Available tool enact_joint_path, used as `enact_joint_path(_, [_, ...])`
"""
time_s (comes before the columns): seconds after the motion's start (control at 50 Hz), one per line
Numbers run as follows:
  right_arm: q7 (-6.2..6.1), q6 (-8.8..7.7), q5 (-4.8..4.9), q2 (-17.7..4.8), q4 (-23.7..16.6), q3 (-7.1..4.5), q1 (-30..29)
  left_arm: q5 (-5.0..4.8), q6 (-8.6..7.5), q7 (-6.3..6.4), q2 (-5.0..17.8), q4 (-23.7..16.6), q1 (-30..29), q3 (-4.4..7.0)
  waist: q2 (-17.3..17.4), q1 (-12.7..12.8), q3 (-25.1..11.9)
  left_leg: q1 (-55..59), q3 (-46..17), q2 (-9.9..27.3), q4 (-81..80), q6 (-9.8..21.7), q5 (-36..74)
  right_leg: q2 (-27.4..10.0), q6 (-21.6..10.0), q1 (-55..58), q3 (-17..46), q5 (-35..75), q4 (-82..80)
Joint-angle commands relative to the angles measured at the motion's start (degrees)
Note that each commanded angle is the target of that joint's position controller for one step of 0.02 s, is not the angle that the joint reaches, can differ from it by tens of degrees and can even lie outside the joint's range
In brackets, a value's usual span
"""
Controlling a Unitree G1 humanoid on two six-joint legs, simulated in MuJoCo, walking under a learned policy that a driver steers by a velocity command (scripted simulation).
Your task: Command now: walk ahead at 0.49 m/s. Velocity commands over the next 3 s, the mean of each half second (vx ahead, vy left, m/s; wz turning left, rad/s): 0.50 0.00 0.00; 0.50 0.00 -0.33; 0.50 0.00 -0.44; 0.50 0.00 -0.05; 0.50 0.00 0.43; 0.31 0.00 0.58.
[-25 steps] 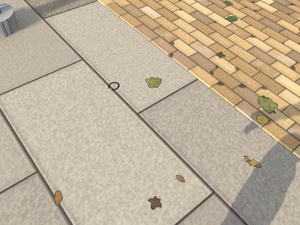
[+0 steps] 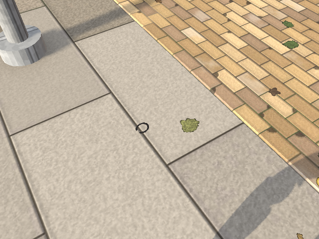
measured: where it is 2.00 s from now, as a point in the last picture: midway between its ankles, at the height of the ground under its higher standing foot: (219, 123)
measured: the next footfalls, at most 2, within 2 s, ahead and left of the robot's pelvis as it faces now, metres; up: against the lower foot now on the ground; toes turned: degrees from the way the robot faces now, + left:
left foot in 0.26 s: +0.34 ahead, +0.15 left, +0.00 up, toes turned +1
right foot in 0.78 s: +0.62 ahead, -0.10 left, +0.00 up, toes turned -8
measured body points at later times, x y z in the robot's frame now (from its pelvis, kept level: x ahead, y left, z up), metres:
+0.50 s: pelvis +0.29 +0.06 +0.00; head +0.31 +0.07 +0.45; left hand +0.42 +0.34 -0.12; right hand +0.35 -0.21 -0.12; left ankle +0.30 +0.15 -0.75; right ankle +0.36 -0.11 -0.67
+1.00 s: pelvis +0.58 -0.03 +0.00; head +0.60 -0.05 +0.45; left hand +0.71 +0.23 -0.11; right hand +0.68 -0.32 -0.11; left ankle +0.65 +0.14 -0.67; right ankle +0.58 -0.09 -0.75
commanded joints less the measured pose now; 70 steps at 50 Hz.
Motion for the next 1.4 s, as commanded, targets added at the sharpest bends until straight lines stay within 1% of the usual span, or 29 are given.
enact_joint_path(0.02, [0.42,-0.93,-0.16,-1.7,-3.3,-0.03,-2.0,-0.51,-0.89,0.80,9.1,-4.0,-3.8,1.68,-4.5,-1.5,1.9,1.9,0.5,0.0,-10.8,-0.5,10.4,-14.3,-8.0,-4.2,8.6,7.9,-9.3])
enact_joint_path(0.16, [2.90,-2.06,0.80,-2.0,-7.5,0.57,-13.3,-1.20,1.36,1.23,10.8,-0.4,4.3,1.88,-4.8,2.2,3.4,0.8,2.0,-3.4,-24.0,1.4,9.2,-18.6,-6.8,8.7,8.7,11.9,-4.0])
enact_joint_path(0.2, [3.33,-2.19,0.77,-3.3,-7.5,0.18,-11.6,-1.21,2.07,1.52,11.6,-0.1,4.1,2.17,-6.2,0.4,1.9,4.2,2.6,-4.6,-25.4,3.0,4.3,-19.7,-5.6,12.0,8.9,19.3,-0.3])
enact_joint_path(0.24, [2.97,-2.24,0.55,-6.7,-4.4,-1.66,-0.2,-1.04,2.69,1.71,11.7,-0.5,2.0,2.03,-6.6,-6.3,-5.5,20.9,5.6,-7.9,-27.7,5.9,3.6,-16.5,-3.5,10.6,5.9,36.0,13.2])
enact_joint_path(0.26, [2.37,-2.06,0.00,-10.1,-2.0,-2.90,10.1,-0.18,2.58,1.85,9.6,-1.8,1.7,1.01,-4.3,-10.5,-13.8,38.5,0.1,-2.3,-24.6,9.0,5.7,-13.8,-1.7,1.1,3.9,28.7,27.5])
enact_joint_path(0.28, [2.11,-1.63,-0.85,-15.8,-0.9,-4.31,15.6,0.02,1.36,1.41,3.2,-3.3,8.1,-0.95,9.0,-8.6,-22.1,60.9,-26.3,12.2,-27.0,18.0,-4.3,-3.9,2.8,-23.3,1.0,2.6,49.9])
enact_joint_path(0.3, [2.21,-1.40,-0.16,-11.0,-0.7,-3.01,16.6,-0.58,0.02,1.01,5.5,-2.3,6.7,-0.60,10.8,-9.8,-25.0,63.2,-39.4,14.9,-34.6,19.5,-8.9,-2.2,2.7,-31.6,8.8,-23.5,57.7])
enact_joint_path(0.32, [2.11,-1.31,0.10,-8.2,-1.0,-1.91,12.3,-2.21,-0.74,0.57,10.0,-3.8,1.9,0.67,7.1,-9.5,-15.5,56.5,-30.9,13.0,-35.7,16.6,-10.4,-5.8,2.0,-36.6,9.4,-21.1,60.8])
enact_joint_path(0.38, [2.35,-1.59,-0.67,-4.1,-2.0,-0.65,3.2,-1.13,-0.37,0.89,8.5,-4.8,-3.1,0.93,1.4,-4.3,-3.6,35.2,-14.4,6.1,-41.0,13.4,1.6,-12.4,2.5,-31.3,6.9,-9.3,51.7])
enact_joint_path(0.46, [2.39,-2.75,-0.31,-5.5,-0.4,-1.15,2.8,-0.44,1.76,1.26,5.2,-4.8,-2.7,0.33,1.7,-1.9,-1.5,28.3,-7.2,4.4,-46.1,14.8,8.6,-13.3,5.0,-28.9,5.9,-3.3,45.0])
enact_joint_path(0.56, [1.22,-2.21,-0.22,-7.4,1.9,-1.57,5.5,-0.44,1.09,0.54,3.7,-7.3,-12.3,-0.39,1.2,-4.8,1.0,29.4,0.7,2.0,-47.9,12.3,8.4,-11.8,5.6,-28.6,4.0,13.0,25.6])
enact_joint_path(0.7, [0.48,-0.74,0.48,-8.9,5.8,-2.55,9.2,-1.13,1.05,-1.46,5.0,-11.4,-19.7,-0.22,0.4,-6.7,3.1,42.9,4.6,7.7,-43.9,9.7,10.6,-9.5,1.4,-31.2,4.3,8.5,17.5])
enact_joint_path(0.74, [0.02,0.09,0.53,-9.9,5.6,-2.93,7.8,-0.86,1.11,-1.83,6.4,-11.5,-16.6,0.55,1.7,-4.5,0.6,45.0,6.6,7.7,-37.4,8.1,26.1,-7.0,-0.4,-25.8,1.4,3.1,17.3])
enact_joint_path(0.78, [-0.85,1.22,-0.04,-9.0,4.4,-2.46,7.2,-0.97,1.43,-1.29,11.0,-7.8,-1.9,3.50,-0.2,2.4,-8.5,38.9,11.3,3.3,-16.4,4.7,37.0,-2.6,-3.3,-4.5,-0.5,3.7,15.8])
enact_joint_path(0.8, [-0.88,0.52,-1.18,-5.4,1.9,-0.98,11.0,-0.92,1.86,-0.46,17.5,-7.0,5.7,5.46,-10.4,2.7,-15.7,18.3,12.6,-2.1,5.4,1.2,18.3,-15.0,-10.7,17.0,20.8,1.6,15.9])
enact_joint_path(0.82, [-0.09,-1.38,-1.55,-1.4,1.4,0.66,12.3,-2.05,1.78,-0.63,17.3,-7.7,5.3,5.04,-18.1,0.7,-21.5,0.6,4.2,-12.6,20.6,-1.3,-24.4,-23.8,-18.4,28.7,48.3,-9.0,4.8])
enact_joint_path(0.84, [0.98,-3.32,0.59,-6.3,0.8,-0.43,8.0,-1.65,1.52,-0.64,13.3,-8.0,4.9,3.72,-13.3,3.0,-18.9,-5.8,-3.4,-8.7,24.5,0.4,-23.7,-23.2,-16.0,27.6,46.1,-13.0,1.9])
enact_joint_path(0.86, [1.36,-4.39,1.88,-7.2,-0.8,-0.48,3.5,-1.10,1.30,-0.43,11.3,-8.6,2.5,3.28,-9.7,2.7,-12.3,-7.4,-2.4,-6.3,22.8,1.6,-19.2,-21.2,-13.9,20.8,38.2,-9.9,1.9])
enact_joint_path(0.9, [0.64,-4.58,-0.31,-7.5,-1.2,-1.02,0.9,-0.44,1.05,-0.24,8.4,-10.2,-3.6,2.36,-3.7,-1.2,-5.6,-1.7,-2.0,-2.2,12.8,1.6,-12.6,-17.4,-11.6,6.0,28.4,1.8,0.3])
enact_joint_path(0.98, [0.40,-2.42,-1.28,-5.2,-2.0,-0.95,1.6,-0.51,1.03,0.83,9.3,-11.3,-4.6,2.64,-5.4,-3.9,-3.2,3.2,-0.8,-2.2,3.6,-1.4,-8.0,-14.3,-12.5,-3.9,22.4,11.6,-3.2])
enact_joint_path(1.1, [0.95,-2.75,-0.68,-2.3,-5.8,0.05,-10.6,-1.34,1.88,2.44,10.6,-9.9,0.7,3.27,-6.5,0.5,-0.8,8.1,0.3,-6.6,-19.6,-3.3,12.2,-9.6,-7.9,-7.8,17.7,7.6,-2.3])
enact_joint_path(1.2, [2.07,-3.80,0.10,-4.7,-7.5,-0.68,-14.0,-1.59,2.96,2.91,10.0,-8.8,4.0,3.32,-7.5,0.9,-0.7,9.8,-2.1,-8.2,-26.9,-1.6,8.5,-12.4,-6.8,0.0,25.1,5.5,4.3])
enact_joint_path(1.26, [1.82,-4.55,-0.12,-7.1,-5.3,-2.00,-5.2,-1.13,3.46,2.88,8.9,-9.5,2.0,3.06,-9.3,-4.0,-4.2,21.8,-0.2,-8.2,-30.5,2.0,5.0,-11.1,-4.6,1.1,25.8,13.1,12.6])
enact_joint_path(1.28, [1.49,-4.82,-1.23,-9.1,-4.3,-2.70,2.4,-0.54,3.23,2.56,6.0,-10.1,1.8,1.94,-7.1,-7.4,-11.2,35.4,-4.7,-2.3,-28.2,5.5,4.9,-8.4,-2.8,-3.3,22.6,12.2,24.0])
enact_joint_path(1.3, [1.24,-4.37,-1.99,-13.8,-3.1,-3.98,10.1,-0.93,2.66,2.49,2.7,-10.6,8.5,0.84,4.7,-7.0,-20.4,56.9,-23.6,9.8,-27.7,13.6,0.0,-0.7,1.5,-20.1,15.3,-3.0,42.7])
enact_joint_path(1.32, [1.89,-3.59,-0.29,-12.3,-0.4,-4.04,13.6,-1.85,2.19,2.48,3.7,-10.4,11.7,0.47,15.8,-6.7,-21.9,61.7,-42.2,15.9,-34.5,17.7,-14.2,0.2,3.1,-32.8,12.9,-24.6,54.5])
enact_joint_path(1.34, [1.91,-3.38,0.58,-7.6,-1.3,-2.78,10.7,-2.29,2.05,2.42,8.8,-10.1,7.0,1.61,7.8,-7.9,-13.2,54.8,-38.4,13.7,-36.8,15.3,-22.6,-3.1,3.1,-37.2,14.7,-21.3,58.5])
enact_joint_path(1.38, [1.93,-2.63,-0.49,-4.8,-1.8,-1.58,4.7,-1.07,2.03,2.30,9.0,-12.4,-2.4,1.81,0.7,-6.8,-2.0,39.7,-24.3,8.7,-39.4,12.9,-13.1,-6.6,3.2,-36.5,11.1,-14.0,55.7])
enact_joint_path(1.4, [1.87,-2.67,-0.91,-3.8,-1.6,-1.15,3.3,-0.64,1.94,2.08,8.2,-12.7,-3.1,1.93,1.5,-5.3,-0.6,35.5,-20.5,7.0,-40.6,12.5,-8.2,-8.4,3.1,-34.4,10.9,-11.7,52.3])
